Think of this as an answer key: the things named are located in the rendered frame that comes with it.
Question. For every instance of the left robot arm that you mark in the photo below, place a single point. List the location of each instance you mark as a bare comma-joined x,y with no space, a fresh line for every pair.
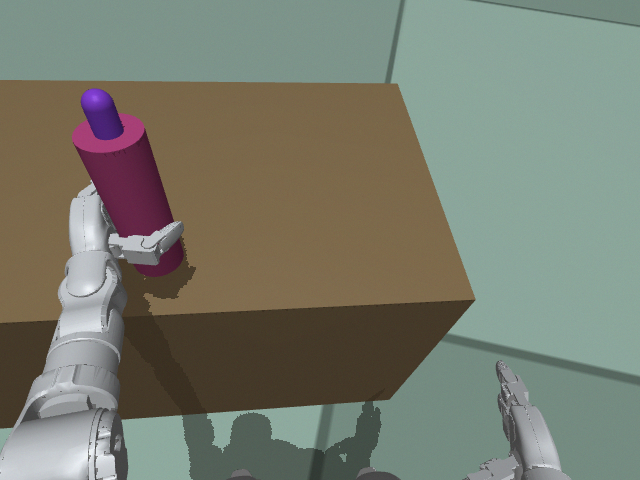
69,428

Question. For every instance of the bottle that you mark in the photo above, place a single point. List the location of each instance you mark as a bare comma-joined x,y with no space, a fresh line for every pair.
116,152

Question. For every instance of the left robot hand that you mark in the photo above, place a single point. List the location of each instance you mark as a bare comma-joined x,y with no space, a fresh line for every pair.
91,228

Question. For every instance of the right robot hand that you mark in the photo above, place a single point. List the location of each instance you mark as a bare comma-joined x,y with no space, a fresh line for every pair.
531,443

